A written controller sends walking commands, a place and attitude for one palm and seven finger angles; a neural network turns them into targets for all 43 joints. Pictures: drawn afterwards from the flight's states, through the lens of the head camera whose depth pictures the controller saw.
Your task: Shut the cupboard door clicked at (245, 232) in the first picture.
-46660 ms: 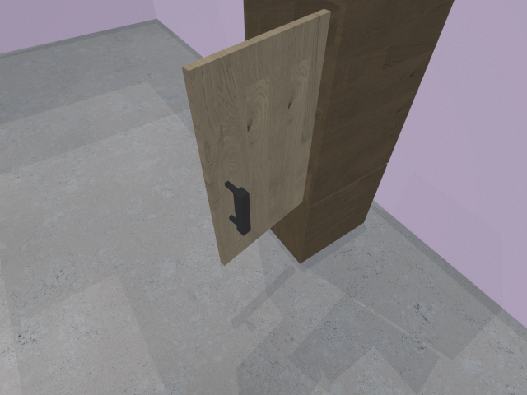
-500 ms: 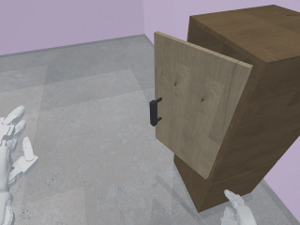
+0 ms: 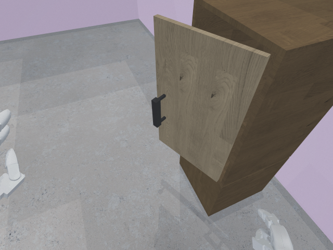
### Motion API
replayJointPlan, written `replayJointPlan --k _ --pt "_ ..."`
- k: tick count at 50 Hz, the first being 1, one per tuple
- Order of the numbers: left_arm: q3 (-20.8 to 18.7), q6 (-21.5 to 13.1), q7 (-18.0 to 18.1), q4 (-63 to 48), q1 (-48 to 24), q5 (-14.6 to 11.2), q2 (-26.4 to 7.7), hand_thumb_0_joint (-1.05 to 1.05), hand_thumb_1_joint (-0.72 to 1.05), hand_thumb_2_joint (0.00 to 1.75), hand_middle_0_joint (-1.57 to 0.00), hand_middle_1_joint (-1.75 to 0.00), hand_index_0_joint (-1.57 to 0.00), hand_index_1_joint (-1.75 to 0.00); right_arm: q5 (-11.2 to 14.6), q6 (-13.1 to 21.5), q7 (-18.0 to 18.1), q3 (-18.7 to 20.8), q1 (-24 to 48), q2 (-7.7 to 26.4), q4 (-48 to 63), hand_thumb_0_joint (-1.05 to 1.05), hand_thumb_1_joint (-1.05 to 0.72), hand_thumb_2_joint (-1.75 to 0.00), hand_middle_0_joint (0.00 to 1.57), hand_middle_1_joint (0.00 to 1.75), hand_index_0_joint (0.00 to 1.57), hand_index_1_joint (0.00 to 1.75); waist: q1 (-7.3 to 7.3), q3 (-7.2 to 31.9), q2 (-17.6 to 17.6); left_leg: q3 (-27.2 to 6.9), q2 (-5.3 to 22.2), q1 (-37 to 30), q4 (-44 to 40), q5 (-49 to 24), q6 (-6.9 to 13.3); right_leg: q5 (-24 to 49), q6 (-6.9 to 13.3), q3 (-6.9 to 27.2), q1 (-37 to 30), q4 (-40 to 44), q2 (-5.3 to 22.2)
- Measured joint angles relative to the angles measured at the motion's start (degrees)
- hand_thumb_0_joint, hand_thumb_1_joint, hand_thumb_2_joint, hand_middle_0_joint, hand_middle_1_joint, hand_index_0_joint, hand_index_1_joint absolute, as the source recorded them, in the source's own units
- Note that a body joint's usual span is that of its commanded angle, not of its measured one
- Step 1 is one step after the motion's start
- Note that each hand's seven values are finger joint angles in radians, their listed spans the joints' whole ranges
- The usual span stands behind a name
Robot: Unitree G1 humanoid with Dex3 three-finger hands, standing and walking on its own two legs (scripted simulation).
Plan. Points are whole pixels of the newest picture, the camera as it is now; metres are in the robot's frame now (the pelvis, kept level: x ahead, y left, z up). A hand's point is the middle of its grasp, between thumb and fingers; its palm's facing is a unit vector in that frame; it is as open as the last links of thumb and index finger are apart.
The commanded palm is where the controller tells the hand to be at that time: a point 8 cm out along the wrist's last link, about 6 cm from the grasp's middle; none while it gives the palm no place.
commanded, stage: step back with the hand held close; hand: left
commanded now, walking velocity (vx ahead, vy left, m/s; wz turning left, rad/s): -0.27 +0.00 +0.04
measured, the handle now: (160, 110) +0.64 +0.06 -0.09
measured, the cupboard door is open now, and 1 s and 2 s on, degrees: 24 24 24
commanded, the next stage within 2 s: stop stepping back and stand still in 1.92 s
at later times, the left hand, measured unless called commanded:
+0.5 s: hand out of the picture +0.14 +0.28 +0.16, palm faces +0.47 -0.76 -0.45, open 7.4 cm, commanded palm +0.07 +0.31 +0.18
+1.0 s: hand out of the picture +0.09 +0.29 +0.17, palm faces +0.50 -0.78 -0.39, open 7.4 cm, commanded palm +0.02 +0.31 +0.18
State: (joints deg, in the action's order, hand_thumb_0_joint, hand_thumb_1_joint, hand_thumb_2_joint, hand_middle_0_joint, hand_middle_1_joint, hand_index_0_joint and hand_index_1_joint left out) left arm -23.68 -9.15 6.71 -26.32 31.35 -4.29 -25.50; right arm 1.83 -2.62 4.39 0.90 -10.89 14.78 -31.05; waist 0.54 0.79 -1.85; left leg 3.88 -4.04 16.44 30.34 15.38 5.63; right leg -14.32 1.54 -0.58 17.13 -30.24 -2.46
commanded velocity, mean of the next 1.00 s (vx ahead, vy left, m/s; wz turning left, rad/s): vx -0.36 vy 0.00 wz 0.01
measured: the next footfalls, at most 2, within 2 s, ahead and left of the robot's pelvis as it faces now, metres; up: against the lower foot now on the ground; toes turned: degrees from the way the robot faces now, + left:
right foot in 0.94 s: -0.06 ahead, -0.13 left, +0.00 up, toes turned +5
right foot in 1.64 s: -0.32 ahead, -0.13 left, +0.00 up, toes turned -1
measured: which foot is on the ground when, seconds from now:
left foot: down 0.00-1.00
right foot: down 0.00-0.86, up 0.88-0.92, down 0.94-1.00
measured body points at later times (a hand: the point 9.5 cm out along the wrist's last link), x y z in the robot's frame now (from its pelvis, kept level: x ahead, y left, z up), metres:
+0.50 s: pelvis -0.06 +0.01 -0.02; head -0.05 +0.03 +0.43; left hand +0.11 +0.32 +0.19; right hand +0.10 -0.23 -0.09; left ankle +0.01 +0.05 -0.73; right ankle +0.00 -0.11 -0.73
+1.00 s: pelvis -0.11 +0.01 -0.02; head -0.09 +0.05 +0.43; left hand +0.06 +0.33 +0.19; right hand +0.07 -0.22 -0.08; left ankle +0.01 +0.05 -0.73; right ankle -0.10 -0.13 -0.73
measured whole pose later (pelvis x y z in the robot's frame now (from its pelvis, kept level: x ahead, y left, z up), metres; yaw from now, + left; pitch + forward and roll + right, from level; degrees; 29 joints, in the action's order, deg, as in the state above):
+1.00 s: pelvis -0.11 +0.01 -0.02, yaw +2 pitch +1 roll -4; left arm -27.6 -14.7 7.9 -30.4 27.1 -2.3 -22.9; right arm -0.3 4.0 3.0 0.1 -11.5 11.3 -35.2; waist -0.3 -0.1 0.3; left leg 4.8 0.6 29.7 37.1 9.2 6.7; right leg -18.1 -0.7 2.2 18.4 -34.7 -5.2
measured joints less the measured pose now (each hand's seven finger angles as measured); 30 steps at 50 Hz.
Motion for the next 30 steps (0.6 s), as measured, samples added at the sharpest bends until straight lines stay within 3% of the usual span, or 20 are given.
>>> replayJointPlan --k 6,14,19,30 --pt "-1.1 -0.9 0.4 -1.7 0.8 0.4 -0.6 0.01 0.89 0.89 -0.21 -0.3 -0.22 -0.3 -0.2 0.3 0.1 -0.5 -0.7 -0.4 0.9 0.01 -0.9 -0.9 0.2 0.3 0.2 0.29 -0.02 0.1 1.0 0.3 0.1 2.2 1.7 -0.6 0.6 1.1 -0.4 0.1 2.0 -1.0 0.0" --pt "-1.6 -1.9 0.9 -1.1 -1.2 2.2 1.1 0.01 0.89 0.89 -0.21 -0.3 -0.22 -0.3 -0.8 1.9 0.2 -1.0 -2.0 -0.6 1.0 0.01 -0.9 -0.9 0.2 0.3 0.2 0.29 -0.94 -0.4 1.4 0.5 0.0 4.9 4.7 -0.9 1.6 1.6 -1.1 -0.1 4.4 -3.7 0.3" --pt "-2.2 -2.4 0.9 -1.1 -3.7 3.1 1.9 0.01 0.89 0.89 -0.21 -0.3 -0.22 -0.3 -1.3 2.8 -0.1 -1.3 -2.5 -1.3 0.1 0.01 -0.9 -0.9 0.2 0.3 0.2 0.3 -0.92 -1.2 1.9 -0.1 -0.2 6.6 6.6 -1.1 1.7 0.5 -1.8 1.9 4.7 -5.7 -0.4" --pt "-3.4 -4.4 0.8 -4.0 -3.6 3.8 1.3 0.01 0.89 0.89 -0.21 -0.3 -0.21 -0.3 -1.8 3.8 -1.2 -1.2 -2.0 -1.9 -0.7 0.01 -0.9 -0.9 0.2 0.3 0.21 0.3 -0.33 -2.2 2.5 0.5 1.2 10.0 10.8 -0.3 1.4 0.8 -1.3 1.4 7.6 -8.5 -1.2"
